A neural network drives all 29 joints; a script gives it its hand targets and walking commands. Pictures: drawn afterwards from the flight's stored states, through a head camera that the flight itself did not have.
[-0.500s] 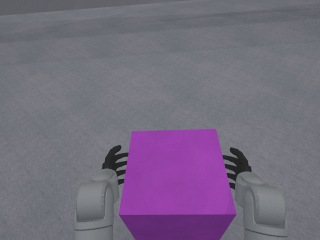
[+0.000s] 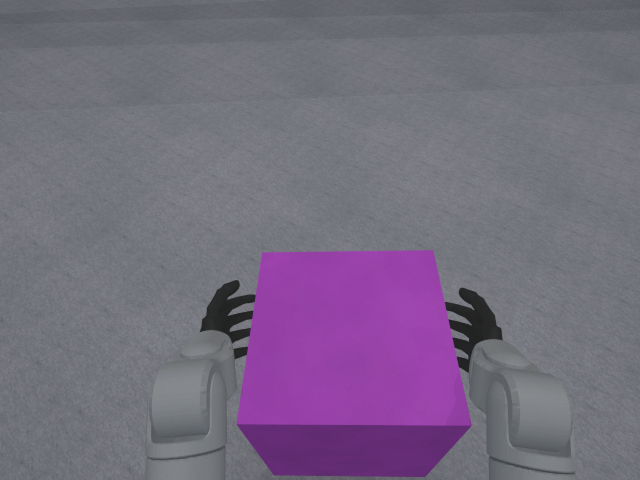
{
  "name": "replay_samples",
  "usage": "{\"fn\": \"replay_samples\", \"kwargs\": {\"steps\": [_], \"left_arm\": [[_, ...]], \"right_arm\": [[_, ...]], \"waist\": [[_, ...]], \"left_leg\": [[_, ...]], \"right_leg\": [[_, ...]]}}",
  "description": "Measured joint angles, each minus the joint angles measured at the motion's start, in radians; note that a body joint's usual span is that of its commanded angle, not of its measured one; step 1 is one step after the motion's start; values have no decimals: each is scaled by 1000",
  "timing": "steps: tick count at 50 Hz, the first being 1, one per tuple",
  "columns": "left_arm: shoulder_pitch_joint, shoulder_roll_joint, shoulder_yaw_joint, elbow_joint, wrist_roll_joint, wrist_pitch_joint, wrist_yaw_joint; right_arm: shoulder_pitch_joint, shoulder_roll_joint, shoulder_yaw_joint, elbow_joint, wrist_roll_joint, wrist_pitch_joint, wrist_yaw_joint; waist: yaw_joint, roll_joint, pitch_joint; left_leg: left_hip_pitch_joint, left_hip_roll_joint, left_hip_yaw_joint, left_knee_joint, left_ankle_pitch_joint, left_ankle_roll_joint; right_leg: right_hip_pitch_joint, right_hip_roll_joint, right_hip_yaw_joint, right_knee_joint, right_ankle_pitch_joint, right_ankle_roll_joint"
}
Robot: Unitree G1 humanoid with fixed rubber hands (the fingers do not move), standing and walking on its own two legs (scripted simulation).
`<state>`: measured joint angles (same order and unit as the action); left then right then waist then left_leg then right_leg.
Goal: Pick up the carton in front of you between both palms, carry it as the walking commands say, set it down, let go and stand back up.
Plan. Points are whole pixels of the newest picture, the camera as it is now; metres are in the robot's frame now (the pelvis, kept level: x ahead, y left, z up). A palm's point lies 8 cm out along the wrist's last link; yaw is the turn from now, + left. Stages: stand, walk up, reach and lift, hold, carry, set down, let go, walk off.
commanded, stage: carry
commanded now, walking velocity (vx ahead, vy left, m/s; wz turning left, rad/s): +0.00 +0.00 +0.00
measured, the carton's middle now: (347, 370) +0.28 +0.00 -0.03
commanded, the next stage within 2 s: none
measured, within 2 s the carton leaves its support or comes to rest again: neither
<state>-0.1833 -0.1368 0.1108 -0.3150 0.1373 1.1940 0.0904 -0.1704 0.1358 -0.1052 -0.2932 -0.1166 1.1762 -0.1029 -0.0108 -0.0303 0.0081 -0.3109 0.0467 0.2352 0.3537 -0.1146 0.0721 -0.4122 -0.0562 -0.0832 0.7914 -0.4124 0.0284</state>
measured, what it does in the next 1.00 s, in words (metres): walks ahead: right foot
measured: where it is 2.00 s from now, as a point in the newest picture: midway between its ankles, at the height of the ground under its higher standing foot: outside the picture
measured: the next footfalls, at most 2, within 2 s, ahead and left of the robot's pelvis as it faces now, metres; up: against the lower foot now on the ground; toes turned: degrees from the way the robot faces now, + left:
right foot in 0.14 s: +0.17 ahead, -0.14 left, +0.00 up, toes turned +18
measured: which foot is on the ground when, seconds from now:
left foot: down 0.00-1.00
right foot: up 0.00-0.12, down 0.14-1.00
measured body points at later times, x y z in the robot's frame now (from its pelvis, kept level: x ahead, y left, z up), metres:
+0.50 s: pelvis +0.13 -0.03 -0.01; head +0.12 -0.03 +0.44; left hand +0.41 +0.14 +0.06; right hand +0.42 -0.17 +0.06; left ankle +0.05 +0.08 -0.74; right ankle +0.13 -0.13 -0.74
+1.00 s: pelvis +0.10 -0.02 -0.01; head +0.07 -0.02 +0.44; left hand +0.39 +0.14 +0.02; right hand +0.40 -0.16 +0.02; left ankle +0.05 +0.08 -0.75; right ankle +0.13 -0.13 -0.75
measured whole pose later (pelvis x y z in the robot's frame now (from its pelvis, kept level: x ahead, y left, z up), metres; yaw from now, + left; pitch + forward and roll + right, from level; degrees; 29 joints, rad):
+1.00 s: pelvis +0.10 -0.02 -0.01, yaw +3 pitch +2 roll +0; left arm -0.21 -0.14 0.16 0.18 0.26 0.79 0.03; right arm -0.20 0.14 -0.15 0.17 -0.26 0.80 -0.04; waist 0.00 0.01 -0.12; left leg -0.18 0.07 0.18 0.51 -0.35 0.00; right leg -0.30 -0.07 -0.18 0.52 -0.24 -0.01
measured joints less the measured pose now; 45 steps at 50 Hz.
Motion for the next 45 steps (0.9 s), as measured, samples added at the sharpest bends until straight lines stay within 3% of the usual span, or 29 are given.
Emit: {"fn": "replay_samples", "kwargs": {"steps": [3,6,7,9,13,22,36,45], "left_arm": [[9,1,-13,-28,-3,-15,3],[20,2,-19,-61,-6,-10,8],[22,2,-19,-69,-8,-6,9],[23,2,-21,-58,-7,-3,9],[0,0,-8,4,-1,13,-4],[-7,-1,6,86,12,2,-12],[40,5,-13,184,42,-154,-29],[25,3,4,350,89,-301,-51]], "right_arm": [[11,-1,2,-28,6,-17,2],[17,-2,11,-54,8,-15,3],[17,-2,13,-58,7,-12,4],[12,-2,8,-56,3,3,5],[0,-1,-1,-28,-17,39,5],[-15,1,-8,51,-32,39,5],[32,-5,15,162,-63,-128,30],[20,-3,0,325,-106,-274,50]], "waist": [[1,-4,1],[6,-11,-18],[7,-13,-31],[6,28,-60],[3,65,-123],[7,50,-151],[12,40,-127],[11,39,-132]], "left_leg": [[41,-5,-7,-5,-31,-11],[76,-14,-9,45,-96,-29],[83,-17,-10,74,-126,-36],[101,5,-23,105,-153,-53],[131,21,-41,120,-218,-70],[136,33,-58,148,-256,-98],[128,31,-62,174,-277,-89],[134,26,-58,164,-254,-81]], "right_leg": [[-8,-6,-17,-189,101,2],[44,-19,-53,-362,309,6],[68,-26,-63,-388,339,-7],[89,-11,-79,-360,286,-36],[116,1,-96,-328,204,-41],[116,3,-104,-276,137,-44],[104,-6,-101,-236,116,-41],[115,-10,-101,-257,146,-40]]}}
